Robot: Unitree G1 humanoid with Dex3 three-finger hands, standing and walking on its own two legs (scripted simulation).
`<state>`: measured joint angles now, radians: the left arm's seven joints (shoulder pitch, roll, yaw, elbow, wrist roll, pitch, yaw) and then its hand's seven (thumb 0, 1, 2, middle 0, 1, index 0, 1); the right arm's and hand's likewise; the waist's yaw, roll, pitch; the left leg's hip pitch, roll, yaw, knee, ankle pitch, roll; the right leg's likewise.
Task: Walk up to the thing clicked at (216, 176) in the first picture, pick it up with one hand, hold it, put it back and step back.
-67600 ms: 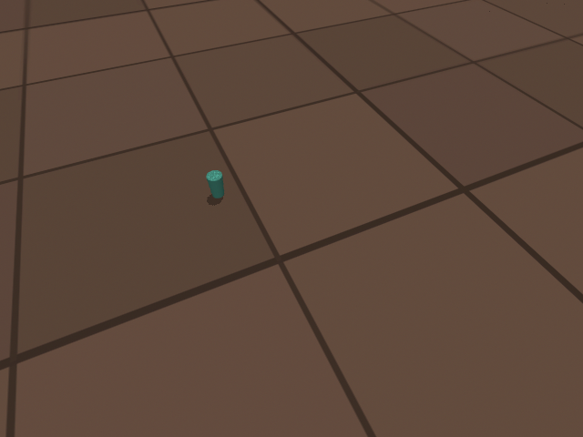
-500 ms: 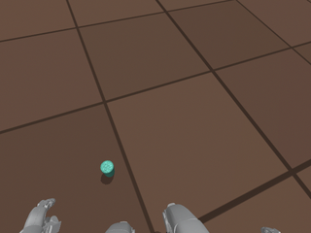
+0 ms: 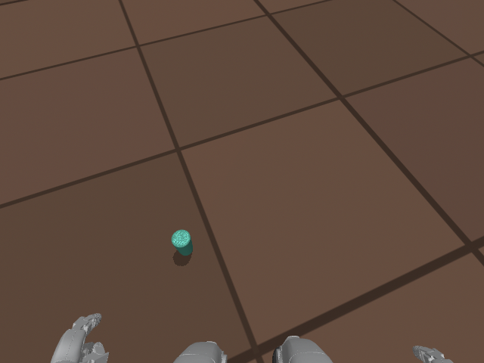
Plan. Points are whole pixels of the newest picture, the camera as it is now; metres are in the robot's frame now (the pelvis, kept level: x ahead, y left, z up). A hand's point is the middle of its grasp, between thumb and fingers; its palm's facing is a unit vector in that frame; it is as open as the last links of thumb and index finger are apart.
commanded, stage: step back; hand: left
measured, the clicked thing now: (183, 244) +0.55 +0.26 -0.70
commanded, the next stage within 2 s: none
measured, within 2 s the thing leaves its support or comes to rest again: neither
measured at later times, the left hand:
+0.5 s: hand out of the picture -0.06 +0.22 -0.15, palm faces -0.07 -0.91 -0.41, open 7.4 cm
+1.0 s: hand out of the picture -0.20 +0.22 -0.14, palm faces +0.03 -0.92 -0.38, open 7.4 cm
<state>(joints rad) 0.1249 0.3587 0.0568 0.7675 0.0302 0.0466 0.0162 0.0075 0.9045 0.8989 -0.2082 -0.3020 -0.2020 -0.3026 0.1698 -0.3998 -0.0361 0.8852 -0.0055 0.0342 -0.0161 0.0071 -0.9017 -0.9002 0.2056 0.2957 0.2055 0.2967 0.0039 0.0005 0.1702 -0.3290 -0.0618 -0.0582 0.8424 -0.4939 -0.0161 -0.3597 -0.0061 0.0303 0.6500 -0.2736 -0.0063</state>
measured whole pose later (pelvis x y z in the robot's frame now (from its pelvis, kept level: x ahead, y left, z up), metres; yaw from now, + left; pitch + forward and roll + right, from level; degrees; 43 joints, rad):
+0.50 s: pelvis -0.15 -0.04 -0.01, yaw -3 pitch -3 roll -1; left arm 0.20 0.36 0.07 0.85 0.04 0.04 -0.01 0.01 0.91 0.90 -0.20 -0.30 -0.20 -0.30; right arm 0.11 -0.41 -0.06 0.84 -0.01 0.05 -0.01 0.01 -0.90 -0.90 0.21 0.30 0.21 0.30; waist 0.01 0.05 0.17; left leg -0.49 0.01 -0.10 0.83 -0.40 -0.02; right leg -0.27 0.04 0.04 0.70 -0.39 -0.01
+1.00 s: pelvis -0.31 -0.05 +0.00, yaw +1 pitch -2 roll -1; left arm 0.13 0.39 0.07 0.82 0.01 0.06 0.02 0.01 0.91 0.90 -0.21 -0.30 -0.20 -0.30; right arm 0.18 -0.36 -0.04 0.87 -0.04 0.04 0.00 0.01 -0.90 -0.90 0.21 0.30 0.21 0.30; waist -0.01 -0.02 0.16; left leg -0.33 -0.01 -0.03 0.61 -0.24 0.02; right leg -0.46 0.10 0.13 1.17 -0.52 0.00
